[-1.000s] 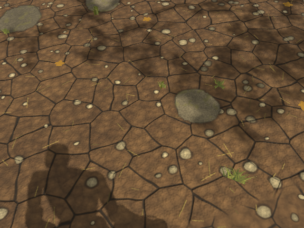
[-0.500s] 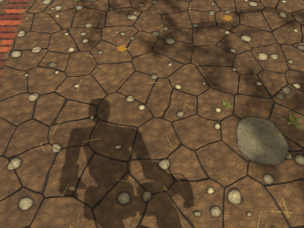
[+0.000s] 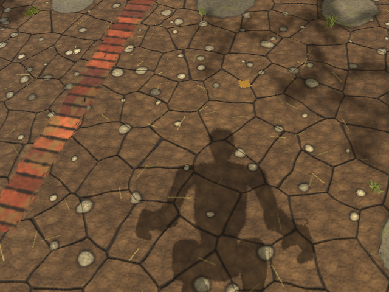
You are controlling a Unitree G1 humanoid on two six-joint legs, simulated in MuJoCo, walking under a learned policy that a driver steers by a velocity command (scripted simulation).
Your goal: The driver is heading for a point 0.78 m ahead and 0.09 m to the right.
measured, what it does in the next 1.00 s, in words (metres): steps on the spot: left foot, then right foot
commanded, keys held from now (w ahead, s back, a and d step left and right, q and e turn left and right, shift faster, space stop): q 0.06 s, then no key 0.88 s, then w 0.02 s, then no key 0.04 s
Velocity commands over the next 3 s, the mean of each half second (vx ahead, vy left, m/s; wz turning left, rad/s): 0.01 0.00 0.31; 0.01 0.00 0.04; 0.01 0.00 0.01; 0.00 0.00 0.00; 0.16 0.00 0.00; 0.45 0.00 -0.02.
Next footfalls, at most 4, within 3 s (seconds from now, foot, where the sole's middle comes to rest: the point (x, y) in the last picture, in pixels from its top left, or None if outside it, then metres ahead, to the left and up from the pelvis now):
0.32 left None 0.01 0.12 -0.78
0.62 right None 0.01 -0.10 -0.78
2.88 right None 0.41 0.01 -0.78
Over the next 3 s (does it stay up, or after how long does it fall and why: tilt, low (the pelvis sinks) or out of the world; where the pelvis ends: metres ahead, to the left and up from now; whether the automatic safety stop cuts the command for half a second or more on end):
stays up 0.30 0.05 -0.01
